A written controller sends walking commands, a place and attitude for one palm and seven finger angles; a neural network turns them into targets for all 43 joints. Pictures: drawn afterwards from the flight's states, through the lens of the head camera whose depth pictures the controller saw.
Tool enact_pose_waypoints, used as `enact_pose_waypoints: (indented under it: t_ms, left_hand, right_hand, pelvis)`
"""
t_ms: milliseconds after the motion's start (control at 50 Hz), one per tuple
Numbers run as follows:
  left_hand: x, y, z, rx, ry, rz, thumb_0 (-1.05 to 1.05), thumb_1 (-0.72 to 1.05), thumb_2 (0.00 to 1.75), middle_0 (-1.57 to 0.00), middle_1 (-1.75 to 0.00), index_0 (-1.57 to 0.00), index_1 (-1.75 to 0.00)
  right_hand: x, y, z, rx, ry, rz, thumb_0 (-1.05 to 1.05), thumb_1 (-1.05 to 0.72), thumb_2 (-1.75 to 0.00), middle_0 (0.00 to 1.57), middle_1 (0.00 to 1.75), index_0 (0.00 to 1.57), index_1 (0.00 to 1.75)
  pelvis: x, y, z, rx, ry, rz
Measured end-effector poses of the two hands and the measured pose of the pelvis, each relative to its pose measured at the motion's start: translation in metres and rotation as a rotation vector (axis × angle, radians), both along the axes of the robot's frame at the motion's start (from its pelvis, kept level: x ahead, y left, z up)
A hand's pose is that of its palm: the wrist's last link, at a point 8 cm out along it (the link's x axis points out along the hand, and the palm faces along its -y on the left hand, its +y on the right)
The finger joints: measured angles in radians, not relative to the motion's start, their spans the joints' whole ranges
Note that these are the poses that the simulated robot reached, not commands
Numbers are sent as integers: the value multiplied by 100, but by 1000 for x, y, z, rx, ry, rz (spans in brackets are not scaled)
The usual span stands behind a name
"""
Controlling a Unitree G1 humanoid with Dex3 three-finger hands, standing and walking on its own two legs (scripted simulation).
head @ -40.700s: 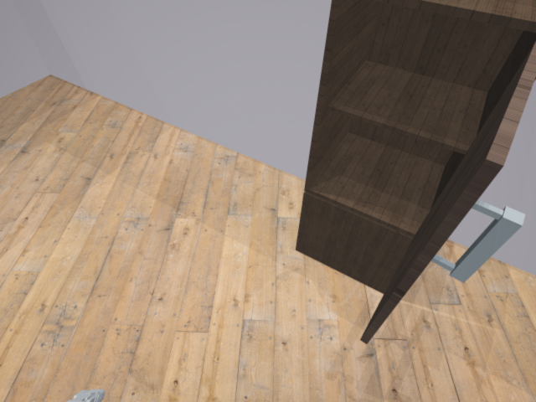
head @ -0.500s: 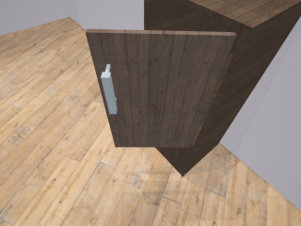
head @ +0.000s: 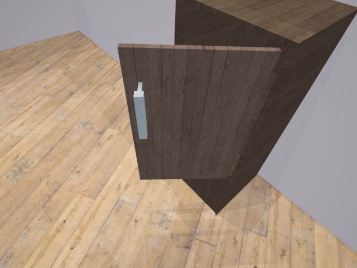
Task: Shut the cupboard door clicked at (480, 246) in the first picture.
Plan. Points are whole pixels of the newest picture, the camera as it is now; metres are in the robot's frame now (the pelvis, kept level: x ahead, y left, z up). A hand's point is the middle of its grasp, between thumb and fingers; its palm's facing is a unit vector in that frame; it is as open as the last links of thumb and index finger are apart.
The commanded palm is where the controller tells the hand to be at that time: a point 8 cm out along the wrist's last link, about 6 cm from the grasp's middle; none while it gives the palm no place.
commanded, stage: come to a stop and stand still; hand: left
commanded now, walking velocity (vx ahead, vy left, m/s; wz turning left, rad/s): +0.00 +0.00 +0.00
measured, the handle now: (141, 111) +0.49 +0.14 +0.07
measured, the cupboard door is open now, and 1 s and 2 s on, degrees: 51 51 51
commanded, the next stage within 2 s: look again from close up in 0.06 s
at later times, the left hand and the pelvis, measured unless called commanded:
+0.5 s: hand out of the picture +0.01 +0.19 -0.17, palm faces +0.02 -0.97 -0.24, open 7.4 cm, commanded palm none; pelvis +0.00 +0.00 -0.01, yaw +0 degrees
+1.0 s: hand (111, 232) +0.19 +0.16 -0.01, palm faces +0.18 -0.98 -0.02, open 6.9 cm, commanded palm +0.11 +0.22 -0.05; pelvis -0.03 -0.04 -0.05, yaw +1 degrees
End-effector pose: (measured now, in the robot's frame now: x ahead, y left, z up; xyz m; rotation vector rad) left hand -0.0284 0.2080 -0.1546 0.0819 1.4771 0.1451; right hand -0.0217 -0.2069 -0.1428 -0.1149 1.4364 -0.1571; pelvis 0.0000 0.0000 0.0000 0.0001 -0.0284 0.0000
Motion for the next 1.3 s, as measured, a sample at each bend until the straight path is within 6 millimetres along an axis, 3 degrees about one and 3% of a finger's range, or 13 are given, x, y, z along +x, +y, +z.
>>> enact_pose_waypoints:
  t_ms: [220,520,760,800,900,960,1000,1040,1140,1220,1300]
  left_hand:
    - [-4,-7,-4,-11,-7,-18,0,91,90,-20,-30,-20,-30]
    - [34,25,14,107,-115,-55,0,91,90,-20,-30,-20,-30]
    - [54,9,15,107,-142,-74,0,91,90,-20,-30,-20,-30]
    - [83,14,29,119,-316,16,1,91,90,-20,-30,-20,-30]
    - [171,9,120,161,-1010,62,2,91,90,-22,-32,-23,-33]
    - [192,3,148,112,-1335,41,1,91,90,-25,-36,-26,-36]
    - [189,-1,150,71,-1491,-15,1,91,90,-28,-39,-28,-39]
    - [178,-4,139,39,-1545,-72,1,91,90,-31,-42,-31,-42]
    - [138,4,97,7,-1400,-30,1,90,90,-40,-51,-40,-52]
    - [123,10,104,70,-1414,-3,2,90,90,-47,-59,-47,-59]
    - [136,11,127,70,-1512,-55,2,90,90,-54,-67,-54,-67]
  right_hand:
    - [7,-1,-3,-10,-33,12,0,-91,-89,20,30,20,30]
    - [28,-11,-17,21,-123,39,1,-93,-89,20,30,20,29]
    - [30,-34,-15,11,-87,38,0,-91,-89,20,30,20,29]
    - [39,-43,-10,-44,-181,45,0,-91,-89,21,30,20,30]
    - [92,-68,10,-101,-548,65,1,-91,-89,21,30,20,30]
    - [130,-81,22,-119,-729,105,1,-91,-89,20,30,20,30]
    - [153,-87,28,-132,-829,147,1,-91,-89,20,30,20,30]
    - [174,-91,31,-143,-905,188,1,-91,-89,20,30,20,30]
    - [209,-85,31,-151,-1016,257,1,-91,-90,20,30,20,29]
    - [214,-64,21,-121,-1022,296,1,-91,-90,20,30,20,29]
    - [200,-41,3,-65,-952,302,1,-91,-90,20,30,20,30]
  pelvis:
    - [-2,4,-4,-9,8,1]
    - [1,1,-8,13,1,-5]
    - [3,-16,-6,12,9,-8]
    - [0,-20,-11,13,7,-11]
    - [-7,-27,-21,13,55,32]
    - [-18,-33,-36,23,118,26]
    - [-26,-38,-50,29,159,21]
    - [-33,-41,-65,32,186,18]
    - [-44,-44,-90,19,217,32]
    - [-47,-43,-98,-8,223,48]
    - [-49,-41,-98,-29,223,58]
